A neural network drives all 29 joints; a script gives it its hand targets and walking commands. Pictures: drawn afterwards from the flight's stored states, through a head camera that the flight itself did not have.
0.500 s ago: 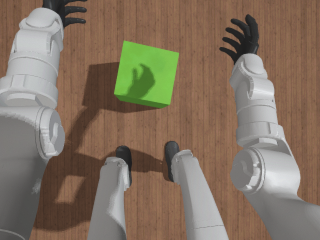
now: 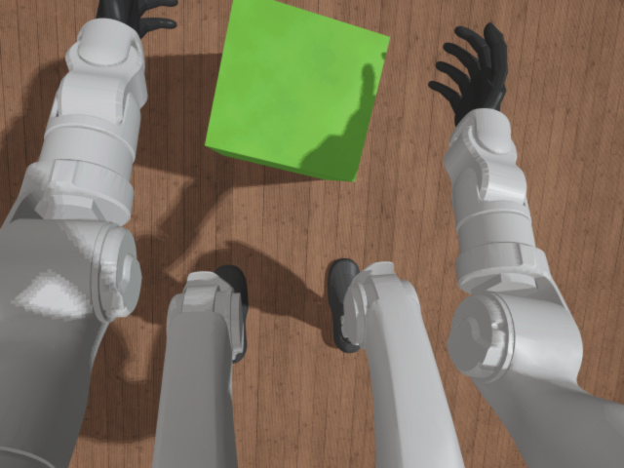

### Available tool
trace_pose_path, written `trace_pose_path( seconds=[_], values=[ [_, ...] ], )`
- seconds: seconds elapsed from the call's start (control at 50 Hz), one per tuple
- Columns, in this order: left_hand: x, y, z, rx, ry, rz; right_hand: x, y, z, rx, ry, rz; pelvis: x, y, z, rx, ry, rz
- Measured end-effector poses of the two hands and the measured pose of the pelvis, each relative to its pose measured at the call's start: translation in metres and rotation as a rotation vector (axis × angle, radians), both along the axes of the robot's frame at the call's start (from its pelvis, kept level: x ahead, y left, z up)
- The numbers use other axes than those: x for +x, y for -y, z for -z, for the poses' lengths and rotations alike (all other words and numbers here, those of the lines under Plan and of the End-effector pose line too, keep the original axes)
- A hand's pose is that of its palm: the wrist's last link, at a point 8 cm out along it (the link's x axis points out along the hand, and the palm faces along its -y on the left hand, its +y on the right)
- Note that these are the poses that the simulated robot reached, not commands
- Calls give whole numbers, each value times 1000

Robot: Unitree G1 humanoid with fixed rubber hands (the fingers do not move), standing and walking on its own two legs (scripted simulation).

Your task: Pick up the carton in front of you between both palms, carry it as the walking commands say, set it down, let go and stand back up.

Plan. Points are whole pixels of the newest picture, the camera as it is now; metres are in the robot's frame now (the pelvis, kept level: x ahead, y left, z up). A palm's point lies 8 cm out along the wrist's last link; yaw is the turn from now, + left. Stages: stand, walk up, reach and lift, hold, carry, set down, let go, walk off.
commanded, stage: reach and lift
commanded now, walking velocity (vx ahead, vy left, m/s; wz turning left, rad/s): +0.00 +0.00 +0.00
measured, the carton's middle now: (291, 107) +0.52 +0.01 -0.39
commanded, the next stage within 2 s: none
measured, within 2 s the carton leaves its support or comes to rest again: leaves its support in 1.30 s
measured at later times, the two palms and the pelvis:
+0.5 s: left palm (172, 71) +0.55 +0.18 -0.33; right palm (415, 123) +0.49 -0.18 -0.32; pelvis -0.04 +0.00 -0.14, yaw +0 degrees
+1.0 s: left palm (191, 73) +0.54 +0.15 -0.32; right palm (397, 116) +0.50 -0.15 -0.31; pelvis -0.04 +0.00 -0.14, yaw +0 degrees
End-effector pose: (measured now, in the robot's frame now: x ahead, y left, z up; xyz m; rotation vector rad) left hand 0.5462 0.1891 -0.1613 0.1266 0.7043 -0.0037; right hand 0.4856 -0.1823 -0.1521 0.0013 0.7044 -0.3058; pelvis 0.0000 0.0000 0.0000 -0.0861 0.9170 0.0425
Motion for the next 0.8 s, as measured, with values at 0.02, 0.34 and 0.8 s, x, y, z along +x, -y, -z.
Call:
trace_pose_path(
  seconds=[0.02,0.34,0.8],
  values=[
    [-1,-1,11,2,2,-2,-1,1,11,0,0,-1,-3,1,10,0,9,0],
    [0,6,121,-2,-23,-1,-3,-2,129,23,-41,-15,-45,3,117,5,216,7],
    [-4,15,159,-15,-11,3,8,-14,164,28,-48,-55,-33,4,145,9,270,15]
  ],
)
